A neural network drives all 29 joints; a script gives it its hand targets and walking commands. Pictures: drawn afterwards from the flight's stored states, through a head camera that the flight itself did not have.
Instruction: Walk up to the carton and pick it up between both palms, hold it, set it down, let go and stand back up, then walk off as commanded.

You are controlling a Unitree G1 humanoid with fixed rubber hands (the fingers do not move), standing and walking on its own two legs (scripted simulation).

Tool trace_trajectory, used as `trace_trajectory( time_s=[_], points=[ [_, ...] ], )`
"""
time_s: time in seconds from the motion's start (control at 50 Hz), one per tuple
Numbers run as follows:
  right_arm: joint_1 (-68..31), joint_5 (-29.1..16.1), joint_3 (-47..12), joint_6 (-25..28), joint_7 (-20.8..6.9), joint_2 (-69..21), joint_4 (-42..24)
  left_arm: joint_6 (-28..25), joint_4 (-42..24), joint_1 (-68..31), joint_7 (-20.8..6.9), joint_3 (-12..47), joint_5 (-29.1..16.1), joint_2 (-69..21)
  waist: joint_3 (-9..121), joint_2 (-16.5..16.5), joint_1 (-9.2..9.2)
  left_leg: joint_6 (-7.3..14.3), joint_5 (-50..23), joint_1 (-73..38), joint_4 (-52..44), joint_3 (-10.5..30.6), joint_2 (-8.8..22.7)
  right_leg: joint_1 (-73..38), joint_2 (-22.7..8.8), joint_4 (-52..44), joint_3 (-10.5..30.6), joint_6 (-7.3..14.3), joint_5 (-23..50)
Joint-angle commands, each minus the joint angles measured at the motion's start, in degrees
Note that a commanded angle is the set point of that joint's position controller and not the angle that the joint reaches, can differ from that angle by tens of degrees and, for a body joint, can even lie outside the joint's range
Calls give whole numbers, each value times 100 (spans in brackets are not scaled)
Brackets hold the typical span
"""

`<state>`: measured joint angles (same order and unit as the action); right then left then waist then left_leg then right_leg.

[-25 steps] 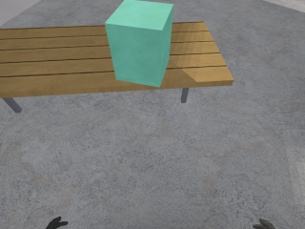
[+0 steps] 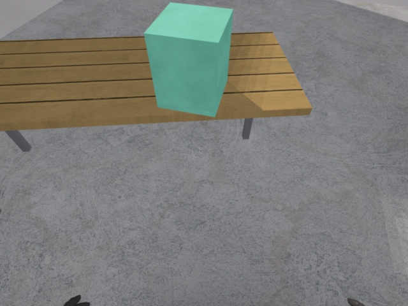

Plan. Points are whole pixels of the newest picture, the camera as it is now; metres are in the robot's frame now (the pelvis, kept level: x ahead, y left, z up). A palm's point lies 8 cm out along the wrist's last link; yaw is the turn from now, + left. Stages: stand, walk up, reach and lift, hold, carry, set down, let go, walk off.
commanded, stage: stand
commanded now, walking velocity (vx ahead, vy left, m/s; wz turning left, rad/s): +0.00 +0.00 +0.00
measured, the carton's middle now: (193, 61) +0.80 +0.05 +0.04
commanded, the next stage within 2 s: none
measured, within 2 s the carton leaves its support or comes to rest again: neither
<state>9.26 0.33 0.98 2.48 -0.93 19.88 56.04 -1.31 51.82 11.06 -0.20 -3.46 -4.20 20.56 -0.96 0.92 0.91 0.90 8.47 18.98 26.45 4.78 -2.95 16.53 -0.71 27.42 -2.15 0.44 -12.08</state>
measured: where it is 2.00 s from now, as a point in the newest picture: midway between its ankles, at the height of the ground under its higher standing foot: outside the picture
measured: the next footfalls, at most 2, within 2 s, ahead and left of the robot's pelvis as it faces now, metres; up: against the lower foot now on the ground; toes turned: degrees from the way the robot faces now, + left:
none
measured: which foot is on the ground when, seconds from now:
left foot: down 0.00-1.00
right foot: down 0.00-1.00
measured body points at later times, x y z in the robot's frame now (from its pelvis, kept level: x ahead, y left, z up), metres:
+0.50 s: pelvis +0.00 +0.00 +0.00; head +0.02 +0.01 +0.45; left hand +0.10 +0.30 -0.12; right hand +0.09 -0.30 -0.12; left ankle +0.06 +0.11 -0.74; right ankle +0.03 -0.12 -0.74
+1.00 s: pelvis +0.00 +0.00 +0.00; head +0.01 +0.01 +0.45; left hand +0.09 +0.30 -0.12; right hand +0.08 -0.30 -0.12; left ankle +0.06 +0.11 -0.74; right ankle +0.03 -0.12 -0.74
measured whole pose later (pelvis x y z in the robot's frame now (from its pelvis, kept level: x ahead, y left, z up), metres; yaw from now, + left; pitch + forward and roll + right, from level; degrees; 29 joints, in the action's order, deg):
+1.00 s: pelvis +0.00 +0.00 +0.00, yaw +0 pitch +1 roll +0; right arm 9.3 0.3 0.9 2.0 -1.1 19.9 58.3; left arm -1.3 53.8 11.1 -0.2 -3.5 -4.2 20.5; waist 0.4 0.9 0.9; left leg 0.9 7.7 18.7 25.5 4.8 -2.9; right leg 16.5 -0.8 27.0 -2.2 0.3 -11.6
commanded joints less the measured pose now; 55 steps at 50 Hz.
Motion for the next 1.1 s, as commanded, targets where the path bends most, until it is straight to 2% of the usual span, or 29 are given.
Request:
trace_trajectory(
  time_s=[0.0, 0.02, 0.08, 0.16, 0.18, 0.2, 0.22, 0.24, 0.26, 0.32, 0.34, 0.38, 0.44, 0.46, 0.48, 0.56, 0.58, 0.64, 0.66, 0.72, 0.84, 0.92, 0.94, 0.98, 1.0, 1.02, 1.04, 1.06, 1.08],
  points=[
    [-276, 83, 173, 184, 22, 1050, -254, -252, 12, -456, -21, -53, 606, 967, 1108, -142, -52, 157, -150, -822, -594, 679, 828, -693, -660, -799, 711, 279, -122],
    [-267, 133, 197, 184, 31, 1190, -185, -237, 105, -247, -14, 13, 533, 843, 1304, -261, -203, 222, -38, -801, -655, 725, 882, -1015, -688, -780, 755, 306, -29],
    [-102, 122, 203, 174, 45, 1211, -61, -246, 92, -274, -31, -5, 576, 965, 1362, -269, -140, 226, -414, -943, -634, 732, 913, -983, -688, -657, 629, 277, 154],
    [-151, 41, 139, 148, 43, 1064, -84, -254, 126, -228, -18, -70, 581, 1148, 1151, -124, -92, 195, 15, -763, -716, 761, 895, -942, -740, -784, 765, 341, 101],
    [-147, 74, 144, 148, 16, 1128, -69, -261, 31, -373, -21, -81, 558, 1097, 958, -355, -106, 206, -63, -691, -718, 700, 865, -788, -730, -732, 748, 298, 101],
    [-106, 73, 150, 148, -7, 1012, -59, -266, 71, -252, -2, -60, 571, 1056, 1092, -353, -90, 208, -112, -714, -738, 745, 889, -868, -708, -688, 703, 285, 68],
    [-176, 116, 141, 174, 17, 1117, -111, -262, 132, -201, -36, -14, 537, 970, 1247, -199, -163, 216, -44, -851, -669, 722, 903, -893, -707, -767, 791, 271, -66],
    [-90, 80, 165, 148, 12, 1116, -43, -248, 158, -355, -30, 13, 565, 977, 1254, -249, -60, 174, 154, -788, -747, 727, 882, -858, -746, -774, 772, 330, -161],
    [-144, 116, 161, 144, 20, 1139, -56, -233, 83, -312, -31, -53, 588, 1085, 1338, -96, -134, 180, 82, -801, -775, 723, 892, -988, -690, -736, 691, 291, -88],
    [-193, 83, 144, 154, 46, 1083, -95, -263, 37, -440, 5, -3, 588, 971, 1099, -138, -86, 207, -140, -646, -727, 778, 869, -858, -722, -755, 750, 315, -10],
    [-181, 135, 190, 174, 53, 1251, -46, -240, 149, -381, -24, -20, 564, 1031, 1306, -283, -161, 203, 74, -714, -859, 856, 940, -951, -665, -638, 646, 303, -190],
    [-318, 122, 191, 142, 57, 1196, -82, -204, 163, -287, -34, -33, 531, 928, 1175, -166, -219, 203, 40, -642, -897, 832, 922, -934, -618, -644, 666, 259, -119],
    [-264, 77, 153, 177, 48, 1157, -90, -222, 193, -240, -40, 17, 575, 977, 1229, -74, -156, 174, -230, -906, -736, 704, 920, -964, -691, -770, 733, 295, 131],
    [-291, 86, 161, 160, 60, 1189, -118, -213, 125, -250, -23, -14, 528, 1023, 1433, -321, -217, 177, -389, -876, -707, 729, 943, -1085, -707, -611, 672, 277, 213],
    [-121, 45, 158, 164, 40, 1053, -55, -221, 138, -355, -5, -53, 589, 1051, 1193, -282, -82, 174, -284, -723, -736, 780, 888, -967, -727, -648, 731, 319, 288],
    [-297, 117, 214, 163, 50, 1275, -50, -220, 151, -267, -33, -3, 556, 943, 1198, -68, -193, 155, -466, -874, -639, 670, 854, -942, -691, -724, 661, 255, 276],
    [-170, 66, 225, 127, 45, 1272, -39, -219, 149, -223, 1, -39, 541, 1054, 1224, -297, -176, 183, -288, -858, -659, 699, 846, -835, -746, -722, 773, 273, 86],
    [-189, 97, 178, 161, 50, 1180, -29, -231, 171, -215, -13, -26, 551, 999, 1159, -11, -155, 185, -200, -852, -692, 719, 871, -820, -725, -787, 768, 272, 65],
    [-104, 67, 163, 133, 60, 1108, -38, -224, 158, -302, -23, -3, 615, 1060, 1350, 9, -55, 141, -141, -907, -617, 601, 857, -887, -765, -826, 787, 318, -48],
    [-325, 101, 198, 127, 43, 1290, 11, -211, 152, -277, -22, -22, 588, 981, 1139, -156, -175, 172, 96, -757, -833, 802, 931, -884, -694, -727, 685, 290, 47],
    [-112, 109, 165, 104, -11, 1139, 39, -182, 143, -259, -29, -105, 615, 1059, 1083, -299, -131, 174, 876, -478, -941, 833, 893, -879, -633, -704, 662, 247, -465],
    [-185, 77, 221, 83, 4, 1182, 29, -204, 226, -303, -19, -75, 665, 1116, 962, -93, -122, 184, 691, -526, -904, 724, 828, -715, -793, -880, 778, 340, -647],
    [-164, 77, 211, 87, -10, 1205, 45, -222, 176, -185, -17, -32, 598, 1124, 1035, -69, -202, 164, 560, -573, -839, 728, 772, -754, -756, -866, 848, 318, -578],
    [-40, 83, 211, 129, 18, 1221, 79, -220, 174, -329, -20, -41, 571, 1106, 1063, -87, -62, 141, 374, -756, -809, 744, 813, -713, -753, -878, 853, 286, -464],
    [-97, 65, 162, 154, 21, 1085, 56, -233, 187, -323, -27, -10, 626, 1064, 1099, -93, -111, 164, 131, -811, -807, 695, 836, -716, -761, -807, 823, 281, -352],
    [-212, 81, 168, 144, 28, 1139, 72, -265, 160, -227, -30, -61, 613, 1081, 1169, -397, -174, 174, 67, -861, -743, 723, 851, -793, -685, -806, 758, 284, -206],
    [-80, 93, 181, 130, 19, 1105, 82, -255, 192, -347, -28, -14, 623, 997, 1176, -182, -90, 157, 19, -921, -809, 678, 843, -814, -745, -837, 805, 289, -20],
    [116, 82, 163, 163, 20, 1124, 67, -244, 151, -297, -34, -63, 585, 1070, 1395, -200, -18, 115, -242, -1030, -747, 699, 881, -872, -663, -675, 747, 258, 136],
    [-206, 116, 215, 142, 47, 1205, 5, -212, 191, -141, -35, -59, 572, 972, 1333, -162, -157, 142, -202, -917, -728, 735, 946, -877, -638, -758, 679, 219, 85]
  ],
)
